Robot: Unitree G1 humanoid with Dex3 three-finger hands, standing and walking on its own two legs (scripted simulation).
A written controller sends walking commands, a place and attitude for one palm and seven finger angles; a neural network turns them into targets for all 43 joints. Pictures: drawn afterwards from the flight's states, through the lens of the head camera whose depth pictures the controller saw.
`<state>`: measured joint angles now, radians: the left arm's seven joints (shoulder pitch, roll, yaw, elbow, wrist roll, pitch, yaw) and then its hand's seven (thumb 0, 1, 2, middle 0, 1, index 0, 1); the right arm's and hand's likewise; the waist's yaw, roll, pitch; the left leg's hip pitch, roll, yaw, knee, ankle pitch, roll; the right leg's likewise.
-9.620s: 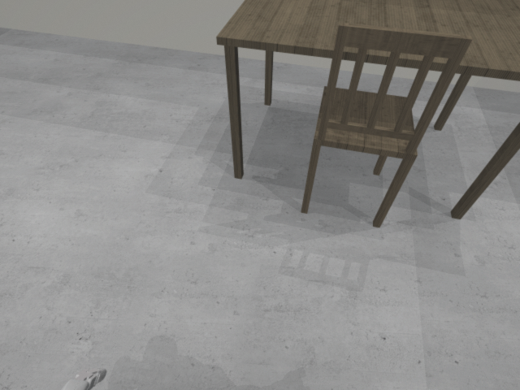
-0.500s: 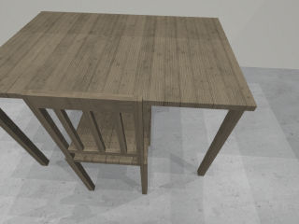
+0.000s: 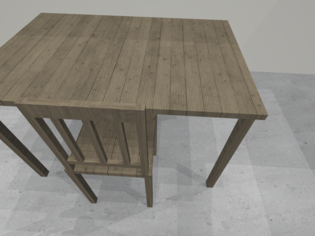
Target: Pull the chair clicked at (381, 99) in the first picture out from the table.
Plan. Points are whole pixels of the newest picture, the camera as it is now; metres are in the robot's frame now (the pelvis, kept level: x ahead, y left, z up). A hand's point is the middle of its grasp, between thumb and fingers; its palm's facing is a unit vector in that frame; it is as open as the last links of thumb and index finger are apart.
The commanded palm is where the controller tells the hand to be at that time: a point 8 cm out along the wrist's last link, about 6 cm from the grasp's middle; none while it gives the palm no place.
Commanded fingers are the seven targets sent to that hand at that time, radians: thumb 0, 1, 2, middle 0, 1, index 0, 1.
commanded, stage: look again from close up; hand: left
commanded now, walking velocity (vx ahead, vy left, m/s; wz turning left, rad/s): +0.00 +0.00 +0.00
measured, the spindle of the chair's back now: (96, 142) +0.42 +0.25 -0.09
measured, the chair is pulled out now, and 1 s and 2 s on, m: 0.00 0.00 0.00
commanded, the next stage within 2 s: raise the hand toward the chair's back in 0.04 s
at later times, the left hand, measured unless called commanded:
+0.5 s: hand (88, 234) +0.14 +0.18 -0.06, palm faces -0.03 -1.00 -0.01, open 8.7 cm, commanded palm +0.11 +0.25 -0.07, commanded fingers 0.00 0.46 0.71 -0.16 -0.23 -0.16 -0.23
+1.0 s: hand (76, 230) +0.14 +0.21 -0.06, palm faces +0.01 -1.00 -0.03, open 13.0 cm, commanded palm +0.12 +0.27 -0.06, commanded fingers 0.00 -0.13 0.46 -0.10 -0.14 -0.10 -0.14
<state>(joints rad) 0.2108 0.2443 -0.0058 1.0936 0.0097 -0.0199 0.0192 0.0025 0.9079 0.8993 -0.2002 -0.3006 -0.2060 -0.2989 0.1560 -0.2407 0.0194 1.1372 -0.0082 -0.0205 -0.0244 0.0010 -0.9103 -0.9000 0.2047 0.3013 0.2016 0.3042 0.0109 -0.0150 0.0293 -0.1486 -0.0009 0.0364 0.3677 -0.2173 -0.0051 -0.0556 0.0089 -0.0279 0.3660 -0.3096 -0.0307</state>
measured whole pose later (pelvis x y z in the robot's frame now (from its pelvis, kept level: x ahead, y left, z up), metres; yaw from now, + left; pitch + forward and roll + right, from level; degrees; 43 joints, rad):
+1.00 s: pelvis -0.09 +0.02 -0.10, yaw +0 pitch +14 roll -3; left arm 0.33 0.23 0.19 0.11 -0.29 -0.42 -0.28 0.00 0.10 0.56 -0.12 -0.17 -0.13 -0.17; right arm 0.27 -0.21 0.00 0.61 0.02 -0.23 -0.07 0.01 -0.90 -0.90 0.21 0.30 0.21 0.30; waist -0.02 0.04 -0.14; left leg -0.97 0.03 -0.01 1.15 -0.43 0.02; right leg -0.85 0.02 -0.09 1.13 -0.54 -0.03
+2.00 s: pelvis -0.07 +0.02 -0.08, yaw +1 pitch +14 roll -3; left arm 0.29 0.26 0.21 0.10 -0.29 -0.38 -0.29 -0.01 -0.50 0.30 -0.06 -0.08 -0.07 -0.08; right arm 0.24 -0.25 0.01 0.57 0.03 -0.19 -0.07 0.01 -0.91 -0.90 0.21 0.30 0.20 0.30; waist -0.02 0.04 -0.14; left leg -0.91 0.03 -0.01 1.10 -0.44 0.03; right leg -0.78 0.02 -0.09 1.06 -0.54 -0.02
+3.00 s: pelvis -0.07 +0.01 -0.10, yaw +0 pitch +18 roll -2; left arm 0.10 0.27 0.25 0.28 -0.28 -0.43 -0.30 -0.01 -0.50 0.30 -0.06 -0.08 -0.07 -0.08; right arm 0.23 -0.26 0.01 0.59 0.02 -0.17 -0.06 0.01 -0.91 -0.90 0.21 0.30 0.20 0.30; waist -0.03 0.04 -0.15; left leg -1.02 0.03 -0.01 1.18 -0.47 0.01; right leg -0.89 0.02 -0.09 1.16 -0.57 -0.03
